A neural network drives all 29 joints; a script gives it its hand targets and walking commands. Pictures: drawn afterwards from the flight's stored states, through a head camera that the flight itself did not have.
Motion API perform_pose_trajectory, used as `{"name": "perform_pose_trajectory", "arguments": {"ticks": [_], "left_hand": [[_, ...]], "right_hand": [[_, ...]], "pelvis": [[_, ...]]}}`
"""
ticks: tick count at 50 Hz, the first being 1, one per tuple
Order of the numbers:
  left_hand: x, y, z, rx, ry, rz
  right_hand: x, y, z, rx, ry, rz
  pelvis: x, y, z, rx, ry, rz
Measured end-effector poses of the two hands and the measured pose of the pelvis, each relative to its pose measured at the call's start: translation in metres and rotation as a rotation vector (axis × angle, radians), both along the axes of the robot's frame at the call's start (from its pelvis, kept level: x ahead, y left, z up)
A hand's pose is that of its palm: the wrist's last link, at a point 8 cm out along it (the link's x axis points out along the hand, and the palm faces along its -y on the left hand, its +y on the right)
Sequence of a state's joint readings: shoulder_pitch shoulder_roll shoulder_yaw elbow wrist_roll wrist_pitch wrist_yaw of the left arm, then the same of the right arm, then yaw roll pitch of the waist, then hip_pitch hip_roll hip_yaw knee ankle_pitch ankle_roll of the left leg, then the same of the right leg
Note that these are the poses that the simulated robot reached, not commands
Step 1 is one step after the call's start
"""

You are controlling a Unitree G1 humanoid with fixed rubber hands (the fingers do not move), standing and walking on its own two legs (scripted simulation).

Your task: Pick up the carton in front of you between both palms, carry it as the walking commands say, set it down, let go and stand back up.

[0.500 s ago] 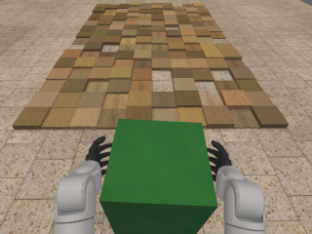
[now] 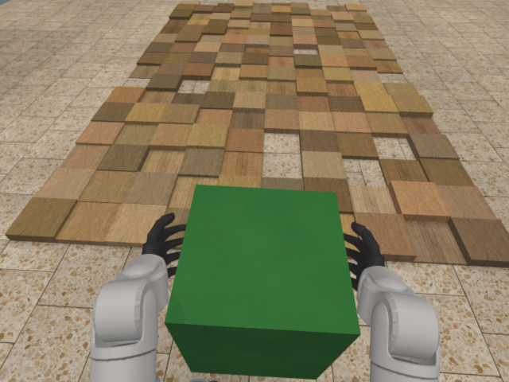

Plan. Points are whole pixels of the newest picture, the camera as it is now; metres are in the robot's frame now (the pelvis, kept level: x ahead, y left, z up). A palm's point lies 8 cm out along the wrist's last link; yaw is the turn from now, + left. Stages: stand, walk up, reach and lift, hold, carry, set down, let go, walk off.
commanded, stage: carry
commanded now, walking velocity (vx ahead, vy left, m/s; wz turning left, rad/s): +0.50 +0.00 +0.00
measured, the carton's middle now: (259, 287) +0.27 +0.01 +0.02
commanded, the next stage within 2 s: none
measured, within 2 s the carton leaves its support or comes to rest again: neither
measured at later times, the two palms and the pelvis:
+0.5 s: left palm (197, 122) +0.62 +0.16 +0.09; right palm (335, 128) +0.60 -0.14 +0.09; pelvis +0.34 +0.01 +0.00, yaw -2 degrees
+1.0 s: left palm (231, 23) +1.05 +0.12 +0.15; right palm (330, 25) +1.05 -0.18 +0.15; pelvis +0.66 -0.02 -0.01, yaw -2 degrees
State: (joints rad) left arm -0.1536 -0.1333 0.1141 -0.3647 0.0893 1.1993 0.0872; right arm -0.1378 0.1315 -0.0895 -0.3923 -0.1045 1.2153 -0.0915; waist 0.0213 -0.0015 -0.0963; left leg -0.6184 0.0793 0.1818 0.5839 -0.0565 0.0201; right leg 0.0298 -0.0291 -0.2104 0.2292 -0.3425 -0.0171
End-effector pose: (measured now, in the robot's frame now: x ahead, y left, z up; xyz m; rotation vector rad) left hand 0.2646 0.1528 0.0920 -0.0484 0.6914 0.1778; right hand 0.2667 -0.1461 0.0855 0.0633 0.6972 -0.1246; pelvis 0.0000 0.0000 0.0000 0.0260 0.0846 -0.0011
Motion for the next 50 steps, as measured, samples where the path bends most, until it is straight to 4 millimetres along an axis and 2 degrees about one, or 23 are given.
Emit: {"name": "perform_pose_trajectory", "arguments": {"ticks": [5,9,14,20,25,31,35,40,44,47,50], "left_hand": [[0.084,0.011,-0.031,-0.022,0.01,-0.042],[0.135,0.014,-0.046,-0.021,0.102,-0.075],[0.194,0.012,-0.036,-0.014,0.12,-0.113],[0.271,0.011,-0.017,-0.018,0.046,-0.1],[0.352,0.003,-0.001,-0.022,-0.042,-0.057],[0.48,-0.018,0.021,0.054,-0.144,-0.053],[0.549,-0.025,0.028,0.087,-0.064,-0.045],[0.63,-0.03,0.05,0.068,-0.041,-0.028],[0.695,-0.034,0.066,0.039,-0.055,-0.02],[0.741,-0.034,0.069,0.021,-0.05,-0.017],[0.786,-0.03,0.063,0.01,-0.035,-0.017]], "right_hand": [[0.073,0.011,-0.023,-0.03,0.01,-0.035],[0.115,0.014,-0.036,-0.03,0.103,-0.065],[0.164,0.014,-0.027,-0.031,0.121,-0.097],[0.247,0.012,-0.005,-0.039,0.048,-0.082],[0.337,0.003,0.009,-0.025,-0.041,-0.055],[0.474,-0.018,0.019,-0.043,-0.146,0.008],[0.554,-0.026,0.026,-0.052,-0.071,0.059],[0.638,-0.03,0.05,-0.026,-0.046,0.049],[0.699,-0.034,0.067,-0.007,-0.058,0.019],[0.742,-0.035,0.07,0.006,-0.051,-0.005],[0.786,-0.031,0.066,0.012,-0.036,-0.02]], "pelvis": [[0.084,0.019,-0.025,0.0,-0.03,-0.027],[0.13,0.03,-0.015,-0.009,-0.021,-0.056],[0.187,0.037,0.004,-0.037,-0.005,-0.062],[0.266,0.03,0.011,-0.053,-0.006,-0.045],[0.338,0.015,0.001,-0.039,-0.021,-0.035],[0.427,-0.013,-0.03,-0.032,-0.042,-0.007],[0.465,-0.025,-0.023,-0.021,-0.026,-0.004],[0.516,-0.034,-0.008,-0.01,0.001,-0.01],[0.567,-0.033,-0.002,-0.007,0.021,-0.018],[0.611,-0.03,-0.002,-0.01,0.028,-0.027],[0.661,-0.023,-0.006,-0.013,0.026,-0.038]]}}
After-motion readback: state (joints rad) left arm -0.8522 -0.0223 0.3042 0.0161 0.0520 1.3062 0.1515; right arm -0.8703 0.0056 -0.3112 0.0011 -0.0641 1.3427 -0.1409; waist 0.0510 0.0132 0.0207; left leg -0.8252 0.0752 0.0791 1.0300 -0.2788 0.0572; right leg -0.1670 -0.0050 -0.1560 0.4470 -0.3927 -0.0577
